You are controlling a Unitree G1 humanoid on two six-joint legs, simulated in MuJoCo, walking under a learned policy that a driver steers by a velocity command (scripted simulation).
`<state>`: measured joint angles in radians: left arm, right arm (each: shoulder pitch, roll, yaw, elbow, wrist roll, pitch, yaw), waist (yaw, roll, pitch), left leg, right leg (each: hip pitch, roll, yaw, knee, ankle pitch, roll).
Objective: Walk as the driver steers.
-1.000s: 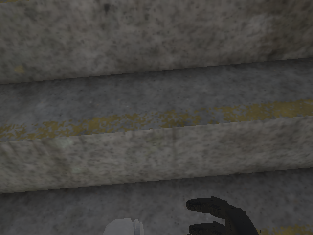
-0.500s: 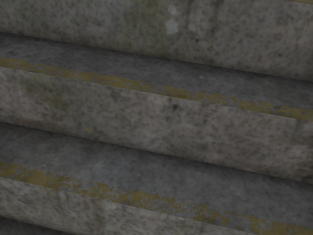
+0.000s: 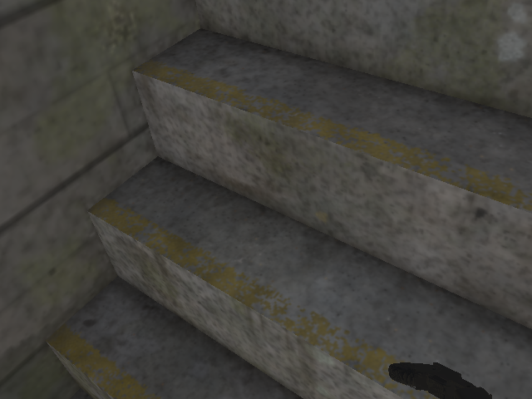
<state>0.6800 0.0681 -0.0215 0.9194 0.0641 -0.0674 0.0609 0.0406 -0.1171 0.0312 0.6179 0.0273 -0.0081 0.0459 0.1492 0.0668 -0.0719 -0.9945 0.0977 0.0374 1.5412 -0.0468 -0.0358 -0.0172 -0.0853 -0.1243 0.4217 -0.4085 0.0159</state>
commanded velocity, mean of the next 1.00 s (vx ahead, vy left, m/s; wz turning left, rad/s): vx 0.50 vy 0.00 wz -0.31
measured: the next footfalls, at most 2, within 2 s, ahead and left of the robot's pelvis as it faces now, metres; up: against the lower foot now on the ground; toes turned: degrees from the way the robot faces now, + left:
left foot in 0.08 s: +0.17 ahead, +0.15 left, +0.15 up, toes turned +9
left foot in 0.20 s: +0.17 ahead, +0.19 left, +0.00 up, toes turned +7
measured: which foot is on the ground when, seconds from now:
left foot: up 0.00-0.06, down 0.08-0.12, up 0.14-0.18, down 0.20-0.58, up 0.60-0.80, down 0.82-1.00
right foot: down 0.00-0.20, up 0.22-0.54, down 0.56-0.60, up 0.62-0.66, down 0.68-0.88, up 0.90-1.00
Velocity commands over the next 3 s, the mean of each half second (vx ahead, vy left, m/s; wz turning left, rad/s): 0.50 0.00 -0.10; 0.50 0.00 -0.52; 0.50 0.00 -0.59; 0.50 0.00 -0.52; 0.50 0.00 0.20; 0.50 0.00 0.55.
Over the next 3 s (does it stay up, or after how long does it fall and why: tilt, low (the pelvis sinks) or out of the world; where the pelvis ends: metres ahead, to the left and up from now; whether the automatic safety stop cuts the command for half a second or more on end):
stays up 0.13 -0.01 0.19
